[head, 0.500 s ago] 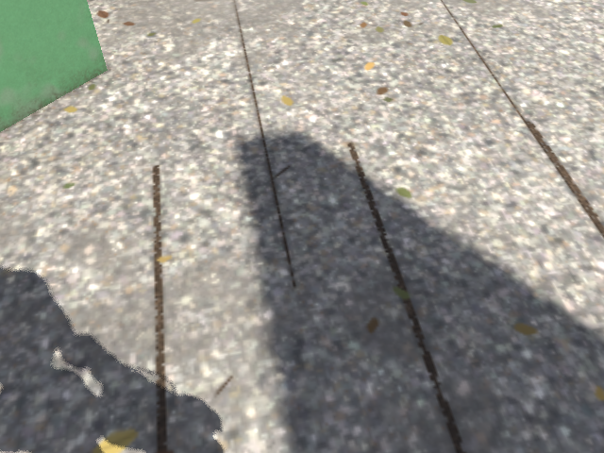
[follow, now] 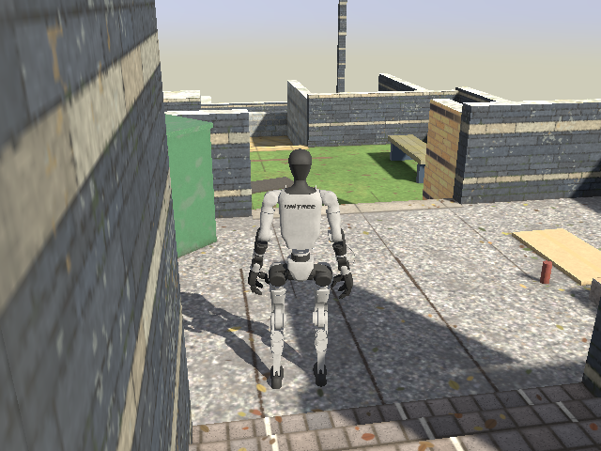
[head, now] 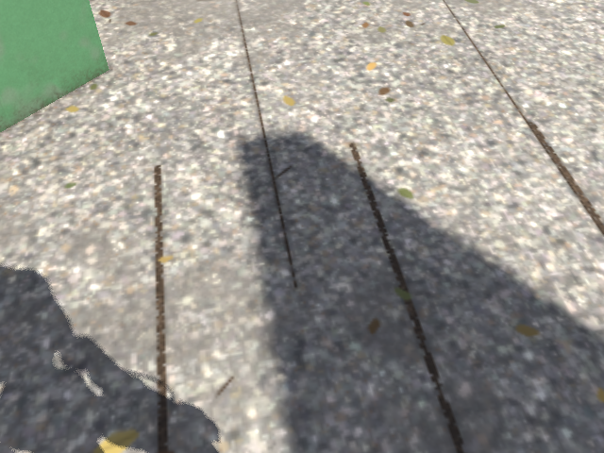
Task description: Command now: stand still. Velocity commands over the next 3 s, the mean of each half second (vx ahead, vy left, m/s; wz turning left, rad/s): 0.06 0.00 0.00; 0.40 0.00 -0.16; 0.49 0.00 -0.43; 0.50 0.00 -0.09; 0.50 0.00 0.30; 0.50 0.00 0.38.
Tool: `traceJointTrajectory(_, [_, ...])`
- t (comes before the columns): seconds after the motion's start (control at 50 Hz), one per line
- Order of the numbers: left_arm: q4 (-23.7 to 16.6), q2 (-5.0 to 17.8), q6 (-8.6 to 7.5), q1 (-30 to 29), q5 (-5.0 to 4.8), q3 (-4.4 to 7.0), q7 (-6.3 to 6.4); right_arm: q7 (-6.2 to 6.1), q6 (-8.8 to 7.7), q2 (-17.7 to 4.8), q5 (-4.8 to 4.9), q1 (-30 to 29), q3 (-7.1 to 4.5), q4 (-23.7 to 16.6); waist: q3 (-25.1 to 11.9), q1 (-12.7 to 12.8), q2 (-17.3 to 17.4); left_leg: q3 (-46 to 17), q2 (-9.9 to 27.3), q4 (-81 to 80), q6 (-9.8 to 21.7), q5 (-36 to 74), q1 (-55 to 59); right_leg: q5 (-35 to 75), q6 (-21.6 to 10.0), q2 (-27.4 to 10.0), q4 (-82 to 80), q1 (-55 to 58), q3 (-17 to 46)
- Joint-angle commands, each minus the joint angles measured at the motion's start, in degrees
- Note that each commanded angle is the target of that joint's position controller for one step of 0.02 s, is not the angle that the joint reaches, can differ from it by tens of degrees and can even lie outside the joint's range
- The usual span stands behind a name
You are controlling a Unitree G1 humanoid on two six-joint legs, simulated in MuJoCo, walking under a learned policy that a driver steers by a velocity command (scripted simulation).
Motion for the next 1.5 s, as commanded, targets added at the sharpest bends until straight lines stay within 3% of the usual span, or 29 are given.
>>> traceJointTrajectory(0.02, [-1.66, 5.42, -0.35, 1.63, 0.0, 0.85, 0.18, -0.16, -0.35, -5.39, 0.02, 3.28, -0.85, -1.17, -0.26, -0.01, 0.4, -0.14, 0.43, -4.96, 1.37, 4.49, -2.59, 8.15, -2.36, -2.01, -4.69, 1.39, 1.61])
traceJointTrajectory(0.32, [-1.8, 5.09, -0.31, 2.91, -0.07, 0.81, 0.28, -0.18, -0.4, -4.97, 0.04, 4.88, -0.83, -1.73, -0.05, 0.02, 0.41, -0.09, 0.36, -4.59, 1.25, 5.2, -2.55, 8.88, -2.38, -1.98, -4.43, 1.35, 1.55])
traceJointTrajectory(0.38, [-1.07, 6.16, -0.32, 5.25, -0.84, 1.39, 0.3, -0.3, -0.36, -5.17, 0.81, 5.69, -1.13, -1.57, 1.91, 0.6, 0.05, 1.31, -1.4, -2.39, 3.39, -18.65, -5.89, -22.14, -4.33, -0.93, -5.31, -1.97, 1.55])
traceJointTrajectory(0.42, [-1.57, 6.8, -1.64, 6.74, -1.31, 1.6, 0.07, -0.23, -1.69, -4.26, 1.39, 4.61, -0.94, -3.02, 6.16, 1.23, -2.39, 0.66, -0.78, 0.77, 4.85, -23.11, -11.25, -32.01, -6.94, -4.82, -8.87, -4.13, 7.51])
traceJointTrajectory(0.48, [-0.45, 9.55, -3.69, 12.59, -1.53, 2.6, -0.84, 1.15, -4.24, -1.68, 1.55, 1.09, -0.55, -5.23, 5.15, 3.11, -9.94, 2.68, -1.84, 14.36, 5.23, -10.08, -16.03, -33.32, -14.05, -16.67, -18.34, 0.89, 26.74])
traceJointTrajectory(0.54, [-3.39, 9.66, -4.84, 6.36, -1.35, 2.45, -1.07, 2.34, -5.41, -2.25, 2.21, 2.68, -0.83, -5.94, 4.87, -0.8, -9.21, -0.93, 1.21, 12.44, 8.64, -13.41, -12.54, -24.8, -13.25, -17.86, -18.91, -1.86, 25.73])
traceJointTrajectory(0.58, [-5.69, 8.83, -4.36, -0.32, -2.6, 2.31, -1.1, 2.45, -5.74, -3.38, 1.69, 10.34, -1.66, -2.18, 3.89, -5.26, -5.81, 2.68, -1.83, -3.52, 8.42, -1.38, 5.56, -13.58, -7.91, -9.69, -11.82, -10.49, 12.35])
traceJointTrajectory(0.6, [-6.76, 6.98, -4.53, -2.09, -2.33, 1.92, -1.12, 2.42, -5.52, -5.83, 0.97, 16.66, -2.69, 0.19, 1.52, -7.3, -0.08, -2.66, 1.19, -5.07, 8.04, -0.71, 14.19, -6.61, -5.19, -5.25, -0.68, -16.36, 5.99])
traceJointTrajectory(0.62, [-8.71, 4.1, -5.37, -3.59, -1.67, 1.17, -1.23, 2.55, -5.51, -11.45, 0.86, 24.78, -4.17, 1.32, -1.71, -9.31, 15.28, -22.45, 13.51, -15.0, 12.14, -4.31, 22.51, -4.16, -1.77, 1.0, 19.36, -25.6, -2.66])
traceJointTrajectory(0.64, [-9.99, 5.09, -6.49, -3.98, -1.41, 1.42, -1.26, 3.15, -5.94, -12.15, 0.2, 25.47, -3.91, 1.06, -0.39, -8.23, 19.08, -38.4, 21.91, -18.98, 17.71, -5.5, 22.51, -15.72, -2.09, 2.53, 30.32, -34.8, -0.48])
traceJointTrajectory(0.66, [-9.02, 6.4, -7.22, -1.64, -1.81, 1.81, -1.49, 2.99, -6.3, -8.73, 0.56, 20.3, -2.87, -0.25, 3.63, -4.66, 10.74, -35.16, 21.55, -17.96, 17.31, -5.14, 21.48, -12.82, -3.44, -1.99, 37.04, -38.81, 3.41])
traceJointTrajectory(0.7, [-7.71, 6.17, -7.7, -0.34, -1.81, 1.97, -2.07, 3.47, -6.41, -7.23, 0.69, 14.01, -2.1, -2.65, 4.06, -2.08, 4.81, -22.99, 16.64, -18.36, 12.98, 1.72, 20.2, -2.0, -4.96, -5.71, 36.29, -39.31, 2.59])
traceJointTrajectory(0.76, [-7.77, 4.47, -6.88, -1.85, -1.46, 2.36, -2.83, 3.28, -5.26, -4.81, -0.03, 14.65, -1.04, -2.53, 2.57, -1.65, 5.94, -9.36, 12.3, -18.21, 9.04, 21.73, 18.35, 5.27, -4.02, -6.49, 31.55, -35.45, 0.22])
traceJointTrajectory(0.88, [-14.1, 1.56, -5.79, -15.2, -1.18, 0.55, -4.33, 1.57, -4.87, -8.73, -0.95, 14.67, -1.2, -2.87, 6.26, -3.24, 6.09, 2.09, 9.79, -23.13, 8.16, 23.16, 7.3, 18.14, -2.43, -3.03, 11.65, -26.45, -4.12])
traceJointTrajectory(0.94, [-16.52, 2.23, -5.92, -19.15, -1.37, 0.21, -5.76, 1.28, -4.57, -8.96, -0.13, 16.54, -1.29, -2.14, 7.53, -3.31, 4.95, 4.56, 12.04, -22.12, 8.72, 30.65, 11.25, 18.07, -4.01, -1.99, 6.53, -25.17, -6.04])
traceJointTrajectory(1.0, [-17.78, 5.08, -6.68, -17.04, -1.23, 1.28, -6.76, 0.61, -3.95, -11.3, -0.24, 14.99, -1.91, -3.0, 1.85, 0.57, 7.88, 7.68, 13.36, -10.93, 6.91, 61.09, 18.4, 12.44, -7.2, 2.14, 5.95, -17.75, -9.6])
traceJointTrajectory(1.04, [-14.42, 10.33, -6.35, -3.07, -1.32, 3.79, -6.88, 0.11, -3.28, -13.27, -0.59, 11.74, -2.55, -4.98, -6.74, 8.08, 10.72, 9.0, 12.72, 7.95, 4.97, 70.56, 17.0, 10.66, -10.17, 5.18, 4.78, -1.23, -9.64])
traceJointTrajectory(1.06, [-12.48, 13.39, -5.67, 5.86, -1.21, 5.35, -6.09, 0.33, -3.66, -13.62, -0.63, 9.69, -2.49, -6.57, -10.8, 12.86, 8.23, 8.65, 10.81, 22.99, 3.33, 60.55, 5.24, 11.39, -12.51, 2.14, 2.62, 14.73, -2.77])
traceJointTrajectory(1.08, [-12.01, 17.77, -5.04, 11.12, -0.24, 6.0, -5.08, 1.67, -5.18, -5.69, -1.7, 14.12, -0.37, -8.87, -19.0, 8.55, -8.09, 6.54, 0.46, 48.89, 0.33, 6.04, -19.44, 7.01, -21.99, -14.12, 2.69, 36.8, 25.58])
traceJointTrajectory(1.1, [-12.02, 16.53, -5.14, 11.74, 0.48, 5.29, -4.71, 3.08, -8.03, -5.35, 0.49, 14.54, 0.19, -10.02, -27.57, 7.66, -9.49, -6.37, -4.49, 61.08, 1.63, -15.56, -28.87, -3.07, -27.42, -21.81, -9.32, 41.9, 48.94])
traceJointTrajectory(1.12, [-12.16, 13.13, -5.62, 8.92, 0.25, 4.55, -4.5, 3.49, -9.47, -10.07, 2.53, 6.85, -1.29, -12.74, -17.78, 8.46, -6.3, -8.87, -0.74, 60.34, 3.66, -11.32, -34.91, -4.41, -23.07, -18.65, -12.74, 35.05, 41.23])
traceJointTrajectory(1.14, [-13.28, 10.41, -6.21, 3.48, -0.32, 3.6, -4.68, 3.13, -9.86, -11.26, 2.83, 2.89, -1.59, -14.45, -10.16, 5.76, -1.31, -7.6, 2.1, 55.14, 4.26, -5.7, -34.19, -0.27, -20.26, -16.07, -14.31, 23.91, 32.16])
traceJointTrajectory(1.16, [-14.72, 8.89, -6.65, -1.17, -0.15, 2.93, -5.08, 2.39, -9.54, -11.3, 1.77, 2.05, -2.15, -14.35, -6.3, 2.52, 3.98, -6.68, 3.91, 50.69, 3.77, -3.28, -30.32, 5.44, -18.51, -13.47, -15.58, 13.49, 26.68])
traceJointTrajectory(1.18, [-15.71, 8.08, -6.79, -3.75, 0.25, 2.47, -5.05, 1.91, -8.57, -11.17, 0.89, 3.42, -2.73, -14.5, -4.62, -0.13, 4.16, -6.7, 5.57, 47.51, 3.05, -2.14, -25.83, 9.28, -17.66, -11.11, -16.64, 6.01, 21.95])
traceJointTrajectory(1.24, [-16.17, 9.42, -6.67, -3.14, -0.14, 2.44, -4.16, 1.47, -6.24, -9.19, -0.6, 3.69, -2.9, -16.77, -2.1, -2.42, 0.28, -4.47, 6.9, 38.65, 0.08, -0.27, -21.28, 14.22, -17.74, -8.24, -18.53, -5.82, 15.79])
traceJointTrajectory(1.3, [-15.95, 11.89, -6.57, 0.97, -0.03, 3.01, -2.71, 0.97, -5.63, -8.16, -1.44, -4.46, -2.48, -20.39, -0.84, -0.02, -1.77, -2.17, 5.28, 24.17, -2.1, 11.16, -21.3, 15.36, -15.86, -5.28, -18.3, -9.32, 11.72])
traceJointTrajectory(1.36, [-14.87, 11.51, -6.2, 5.94, -0.72, 2.85, -2.38, 1.53, -5.96, -6.44, -0.76, -11.18, -1.49, -21.98, -1.89, 3.99, -3.17, -1.2, 2.49, 9.23, -1.73, 22.57, -18.19, 12.48, -13.02, -4.16, -16.03, -6.15, 9.93])
traceJointTrajectory(1.42, [-13.67, 11.51, -6.03, 9.43, -0.82, 2.6, -2.48, 2.62, -6.47, -7.99, 0.22, -15.37, -1.49, -23.72, -2.04, 6.16, -3.95, -2.0, 1.89, 4.25, -0.72, 22.5, -19.18, 9.9, -12.81, -7.71, -13.24, 0.77, 13.59])
traceJointTrajectory(1.5, [-13.66, 12.62, -5.2, 9.87, -0.24, 2.74, -2.25, 3.76, -7.6, -10.92, 0.26, -14.05, -2.26, -25.18, -2.69, 3.68, -5.75, -1.5, 0.45, -0.81, 3.06, 12.75, -16.37, 15.94, -10.81, -11.46, -6.6, 9.11, 18.25])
